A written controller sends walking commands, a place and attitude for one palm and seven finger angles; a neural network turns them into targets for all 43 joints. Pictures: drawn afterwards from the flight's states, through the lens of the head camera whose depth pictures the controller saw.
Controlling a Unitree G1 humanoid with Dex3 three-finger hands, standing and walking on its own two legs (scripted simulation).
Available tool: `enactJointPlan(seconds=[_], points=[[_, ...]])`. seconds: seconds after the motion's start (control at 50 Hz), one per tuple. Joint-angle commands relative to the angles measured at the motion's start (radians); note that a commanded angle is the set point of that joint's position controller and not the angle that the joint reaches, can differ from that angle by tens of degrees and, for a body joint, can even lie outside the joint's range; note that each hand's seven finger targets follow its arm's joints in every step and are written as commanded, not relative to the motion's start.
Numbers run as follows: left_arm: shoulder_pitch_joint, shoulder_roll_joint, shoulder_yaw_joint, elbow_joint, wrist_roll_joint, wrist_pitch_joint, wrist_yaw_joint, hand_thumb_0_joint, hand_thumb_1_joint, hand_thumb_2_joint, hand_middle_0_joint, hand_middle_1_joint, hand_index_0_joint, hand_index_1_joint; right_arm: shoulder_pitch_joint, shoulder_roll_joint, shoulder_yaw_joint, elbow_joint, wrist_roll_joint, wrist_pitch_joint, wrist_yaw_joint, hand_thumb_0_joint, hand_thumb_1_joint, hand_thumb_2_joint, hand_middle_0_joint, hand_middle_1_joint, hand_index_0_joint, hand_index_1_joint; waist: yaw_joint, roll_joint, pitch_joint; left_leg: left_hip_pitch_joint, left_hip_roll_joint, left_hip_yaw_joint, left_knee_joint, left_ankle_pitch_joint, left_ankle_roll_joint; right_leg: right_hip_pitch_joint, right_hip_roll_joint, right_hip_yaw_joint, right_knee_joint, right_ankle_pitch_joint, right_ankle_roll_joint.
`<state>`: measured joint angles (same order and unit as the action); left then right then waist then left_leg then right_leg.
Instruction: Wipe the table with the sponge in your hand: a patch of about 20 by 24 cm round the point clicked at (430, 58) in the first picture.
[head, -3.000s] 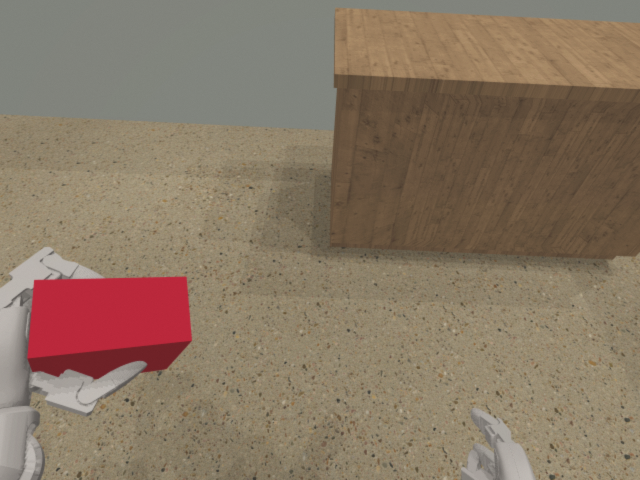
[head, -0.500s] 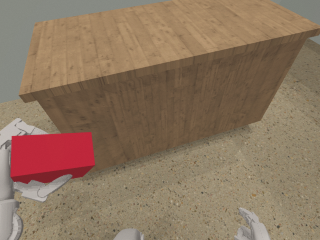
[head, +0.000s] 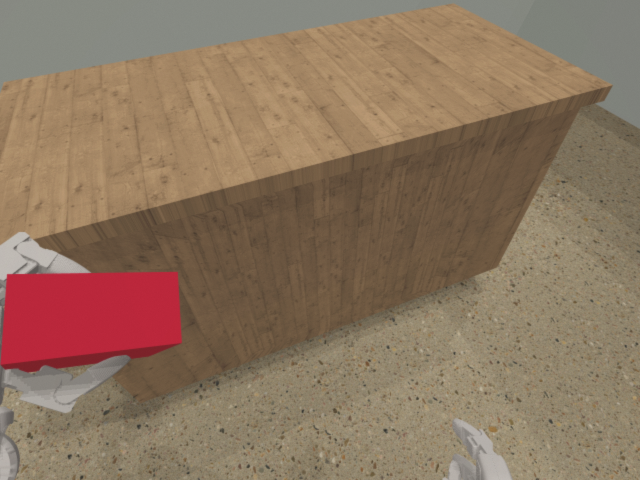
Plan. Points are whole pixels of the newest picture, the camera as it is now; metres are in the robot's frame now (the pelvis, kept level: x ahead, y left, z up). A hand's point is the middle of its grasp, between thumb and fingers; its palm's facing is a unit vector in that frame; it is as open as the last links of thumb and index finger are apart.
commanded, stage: take the last steps up to it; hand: left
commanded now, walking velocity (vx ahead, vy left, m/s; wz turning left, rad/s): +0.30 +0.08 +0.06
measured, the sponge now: (116, 322) +0.22 +0.20 +0.17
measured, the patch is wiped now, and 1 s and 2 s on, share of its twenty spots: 0.00 0.00 0.00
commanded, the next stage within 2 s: come to a stop and stand still in 0.78 s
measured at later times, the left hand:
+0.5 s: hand (119, 223) +0.33 +0.24 +0.18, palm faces +0.43 -0.82 -0.39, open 10.1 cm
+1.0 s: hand (153, 185) +0.40 +0.23 +0.18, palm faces +0.38 -0.82 -0.43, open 10.1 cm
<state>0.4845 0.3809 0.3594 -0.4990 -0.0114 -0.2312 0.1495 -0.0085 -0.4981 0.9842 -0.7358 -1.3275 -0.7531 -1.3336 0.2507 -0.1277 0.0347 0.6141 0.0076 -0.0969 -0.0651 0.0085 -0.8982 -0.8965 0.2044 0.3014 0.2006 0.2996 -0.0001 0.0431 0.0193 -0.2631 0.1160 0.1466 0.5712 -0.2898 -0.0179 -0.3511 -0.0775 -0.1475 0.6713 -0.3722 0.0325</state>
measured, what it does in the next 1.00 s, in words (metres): walks ahead: right foot, then left foot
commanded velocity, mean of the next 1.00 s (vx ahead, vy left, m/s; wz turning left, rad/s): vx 0.16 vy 0.07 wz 0.02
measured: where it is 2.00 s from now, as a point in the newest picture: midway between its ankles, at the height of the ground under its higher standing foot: outside the picture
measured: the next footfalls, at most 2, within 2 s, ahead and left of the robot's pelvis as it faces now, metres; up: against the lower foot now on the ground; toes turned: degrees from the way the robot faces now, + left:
right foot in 0.02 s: +0.08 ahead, -0.12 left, +0.00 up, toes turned -9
left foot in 0.36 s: +0.19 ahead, +0.11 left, +0.00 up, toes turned +10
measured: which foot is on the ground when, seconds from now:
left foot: down 0.00-0.04, up 0.06-0.34, down 0.36-0.66, up 0.68-0.96, down 0.98-1.00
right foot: up 0.00-0.00, down 0.02-0.38, up 0.40-0.64, down 0.66-1.00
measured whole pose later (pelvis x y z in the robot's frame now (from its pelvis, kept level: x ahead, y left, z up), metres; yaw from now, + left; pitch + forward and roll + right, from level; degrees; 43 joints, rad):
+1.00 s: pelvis +0.19 +0.00 +0.00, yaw +1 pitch -1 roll +0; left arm 0.50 0.38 0.35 -0.58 -0.01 -0.23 0.16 -0.01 -0.50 0.99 -0.73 -1.33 -0.76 -1.34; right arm 0.19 -0.25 -0.04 0.58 0.00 -0.05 -0.07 0.01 -0.90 -0.90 0.20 0.30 0.20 0.30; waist -0.01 -0.03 0.08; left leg -0.31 0.05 0.14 0.53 -0.17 0.00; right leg -0.21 -0.09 -0.14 0.60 -0.37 0.01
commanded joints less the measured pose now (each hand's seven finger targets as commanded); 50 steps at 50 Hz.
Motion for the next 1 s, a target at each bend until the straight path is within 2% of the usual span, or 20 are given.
enactJointPlan(seconds=[0.0, 0.02, 0.04, 0.1, 0.16, 0.3, 0.32, 0.36, 0.38, 0.42, 0.48, 0.58, 0.62, 0.64, 0.68, 0.72, 0.78, 0.92, 0.96, 0.98], points=[[-0.152, 0.156, 0.101, -0.118, 0.006, -0.030, 0.026, 0.000, 0.100, 1.300, -1.200, -1.600, -1.200, -1.600, -0.106, -0.152, -0.074, -0.135, 0.001, -0.034, -0.020, 0.000, -0.900, -0.900, 0.200, 0.300, 0.200, 0.300, 0.006, -0.217, -0.077, -0.291, -0.018, 0.014, 0.257, -0.257, 0.050, 0.276, -0.173, 0.342, -0.339, -0.060, -0.106], [-0.159, 0.197, 0.140, -0.113, -0.005, -0.023, 0.034, 0.000, 0.100, 1.300, -1.200, -1.600, -1.200, -1.600, -0.143, -0.154, -0.067, -0.144, -0.002, -0.043, -0.016, 0.000, -0.900, -0.900, 0.200, 0.300, 0.200, 0.300, 0.033, -0.384, -0.070, -0.441, -0.082, -0.024, 0.494, -0.300, 0.023, 0.320, -0.350, 0.649, -0.430, 0.004, -0.214], [-0.213, 0.185, 0.120, -0.145, -0.011, -0.030, 0.029, 0.000, 0.100, 1.300, -1.200, -1.600, -1.200, -1.600, -0.142, -0.182, -0.080, -0.126, -0.009, -0.051, -0.007, 0.000, -0.900, -0.900, 0.200, 0.300, 0.200, 0.300, 0.021, -0.347, -0.083, -0.458, -0.048, -0.132, 0.604, -0.225, 0.013, 0.329, -0.374, 0.679, -0.440, 0.015, -0.242], [-0.173, 0.180, 0.127, -0.183, -0.002, -0.056, 0.024, 0.000, 0.100, 1.300, -1.200, -1.600, -1.200, -1.600, -0.154, -0.162, -0.059, -0.095, -0.006, -0.029, -0.004, 0.000, -0.900, -0.900, 0.200, 0.300, 0.200, 0.300, 0.008, -0.162, -0.069, -0.435, -0.010, -0.143, 0.605, -0.135, -0.004, 0.320, -0.309, 0.382, -0.352, 0.378, -0.217], [-0.106, 0.155, 0.123, -0.191, 0.001, -0.070, 0.028, 0.000, 0.100, 1.300, -1.200, -1.600, -1.200, -1.600, -0.147, -0.157, -0.064, -0.112, -0.011, -0.014, 0.000, 0.000, -0.900, -0.900, 0.200, 0.300, 0.200, 0.300, 0.006, -0.195, -0.098, -0.290, -0.016, -0.071, 0.329, -0.075, 0.003, 0.289, -0.248, 0.192, -0.304, 0.587, -0.176], [-0.085, 0.143, 0.119, -0.231, -0.011, -0.060, 0.049, 0.000, 0.100, 1.300, -1.200, -1.600, -1.200, -1.600, -0.104, -0.166, -0.090, -0.165, -0.010, -0.013, -0.011, 0.000, -0.900, -0.900, 0.200, 0.300, 0.200, 0.300, 0.000, -0.108, -0.140, 0.061, -0.086, 0.053, -0.110, 0.126, 0.021, 0.221, -0.164, 0.124, -0.151, 0.392, -0.116], [-0.103, 0.145, 0.114, -0.236, -0.013, -0.065, 0.048, 0.000, 0.100, 1.300, -1.200, -1.600, -1.200, -1.600, -0.095, -0.185, -0.102, -0.169, -0.005, -0.013, -0.016, 0.000, -0.900, -0.900, 0.200, 0.300, 0.200, 0.300, -0.013, -0.027, -0.151, 0.173, -0.047, -0.002, -0.143, 0.147, 0.048, 0.133, -0.133, 0.107, -0.023, 0.369, -0.087], [-0.153, 0.141, 0.104, -0.232, -0.017, -0.081, 0.043, 0.000, 0.100, 1.300, -1.200, -1.600, -1.200, -1.600, -0.101, -0.208, -0.104, -0.182, 0.004, -0.014, -0.008, 0.000, -0.900, -0.900, 0.200, 0.300, 0.200, 0.300, -0.010, 0.276, -0.166, 0.280, 0.262, -0.473, -0.253, 0.255, 0.215, -0.154, 0.039, 0.046, 0.353, -0.257, -0.023], [-0.142, 0.188, 0.124, -0.187, -0.013, -0.079, 0.035, 0.000, 0.100, 1.300, -1.200, -1.600, -1.200, -1.600, -0.123, -0.199, -0.093, -0.175, -0.007, -0.021, -0.011, 0.000, -0.900, -0.900, 0.200, 0.300, 0.200, 0.300, -0.004, 0.302, -0.127, 0.200, 0.318, -0.572, -0.300, 0.121, 0.263, -0.202, 0.024, 0.114, 0.479, -0.272, -0.025], [-0.145, 0.164, 0.111, -0.213, -0.008, -0.076, 0.023, 0.000, 0.100, 1.300, -1.200, -1.600, -1.200, -1.600, -0.129, -0.187, -0.096, -0.156, 0.005, -0.028, -0.006, 0.000, -0.900, -0.900, 0.200, 0.300, 0.200, 0.300, -0.003, 0.169, -0.068, 0.152, 0.288, -0.468, -0.278, 0.107, 0.282, -0.262, -0.023, 0.139, 0.466, -0.196, -0.013], [-0.099, 0.145, 0.109, -0.284, -0.013, -0.069, 0.019, 0.000, 0.100, 1.300, -1.200, -1.600, -1.200, -1.600, -0.121, -0.191, -0.092, -0.153, 0.005, -0.046, 0.000, 0.000, -0.900, -0.900, 0.200, 0.300, 0.200, 0.300, 0.013, 0.196, -0.097, 0.047, 0.180, -0.221, -0.264, 0.138, 0.205, -0.089, -0.013, 0.054, 0.250, -0.088, -0.004], [-0.071, 0.138, 0.108, -0.207, -0.012, -0.037, 0.029, 0.000, 0.100, 1.300, -1.200, -1.600, -1.200, -1.600, -0.108, -0.185, -0.076, -0.145, 0.004, -0.054, -0.011, 0.000, -0.900, -0.900, 0.200, 0.300, 0.200, 0.300, 0.008, 0.151, -0.122, -0.014, 0.130, -0.131, -0.165, 0.022, 0.131, 0.136, 0.050, -0.038, -0.101, 0.018, 0.005], [-0.107, 0.146, 0.107, -0.150, -0.003, -0.029, 0.028, 0.000, 0.100, 1.300, -1.200, -1.600, -1.200, -1.600, -0.105, -0.169, -0.074, -0.137, 0.003, -0.037, -0.016, 0.000, -0.900, -0.900, 0.200, 0.300, 0.200, 0.300, 0.003, -0.047, -0.103, -0.135, 0.048, -0.061, 0.048, -0.117, 0.075, 0.229, -0.059, 0.135, -0.284, 0.047, -0.045], [-0.123, 0.178, 0.125, -0.138, -0.002, -0.025, 0.033, 0.000, 0.100, 1.300, -1.200, -1.600, -1.200, -1.600, -0.107, -0.145, -0.066, -0.148, 0.000, -0.029, -0.015, 0.000, -0.900, -0.900, 0.200, 0.300, 0.200, 0.300, -0.003, -0.275, -0.092, -0.289, -0.063, 0.003, 0.250, -0.219, 0.028, 0.280, -0.246, 0.452, -0.370, 0.093, -0.135], [-0.171, 0.196, 0.135, -0.136, -0.021, -0.017, 0.033, 0.000, 0.100, 1.300, -1.200, -1.600, -1.200, -1.600, -0.143, -0.178, -0.076, -0.132, -0.003, -0.034, -0.002, 0.000, -0.900, -0.900, 0.200, 0.300, 0.200, 0.300, 0.010, -0.330, -0.083, -0.418, -0.073, -0.125, 0.574, -0.229, 0.001, 0.311, -0.376, 0.641, -0.410, 0.217, -0.227], [-0.150, 0.175, 0.125, -0.158, -0.016, -0.043, 0.028, 0.000, 0.100, 1.300, -1.200, -1.600, -1.200, -1.600, -0.149, -0.155, -0.052, -0.109, -0.004, -0.025, 0.002, 0.000, -0.900, -0.900, 0.200, 0.300, 0.200, 0.300, 0.004, -0.187, -0.072, -0.424, -0.037, -0.154, 0.607, -0.157, -0.013, 0.336, -0.329, 0.418, -0.334, 0.542, -0.216], [-0.110, 0.154, 0.108, -0.180, -0.002, -0.067, 0.028, 0.000, 0.100, 1.300, -1.200, -1.600, -1.200, -1.600, -0.164, -0.145, -0.052, -0.117, -0.010, -0.010, 0.001, 0.000, -0.900, -0.900, 0.200, 0.300, 0.200, 0.300, -0.001, -0.175, -0.112, -0.284, -0.045, -0.078, 0.353, -0.102, -0.009, 0.333, -0.254, 0.187, -0.270, 0.802, -0.155], [-0.028, 0.164, 0.138, -0.287, -0.010, -0.056, 0.047, 0.000, 0.100, 1.300, -1.200, -1.600, -1.200, -1.600, -0.119, -0.159, -0.080, -0.179, -0.013, -0.003, -0.005, 0.000, -0.900, -0.900, 0.200, 0.300, 0.200, 0.300, 0.003, -0.125, -0.181, 0.039, -0.100, 0.019, -0.127, 0.194, -0.003, 0.289, -0.167, 0.111, -0.135, 0.680, -0.094], [-0.048, 0.172, 0.143, -0.314, -0.018, -0.059, 0.045, 0.000, 0.100, 1.300, -1.200, -1.600, -1.200, -1.600, -0.106, -0.200, -0.101, -0.193, -0.002, 0.001, -0.012, 0.000, -0.900, -0.900, 0.200, 0.300, 0.200, 0.300, 0.008, 0.089, -0.224, 0.234, 0.101, -0.176, -0.145, 0.642, 0.072, 0.126, -0.044, 0.056, 0.047, 0.372, -0.010], [-0.052, 0.174, 0.130, -0.282, -0.021, -0.063, 0.038, 0.000, 0.100, 1.300, -1.200, -1.600, -1.200, -1.600, -0.090, -0.206, -0.107, -0.198, 0.008, -0.004, -0.006, 0.000, -0.900, -0.900, 0.200, 0.300, 0.200, 0.300, 0.012, 0.162, -0.213, 0.285, 0.225, -0.311, -0.163, 0.846, 0.133, 0.013, 0.010, 0.065, 0.137, -0.108, -0.001]])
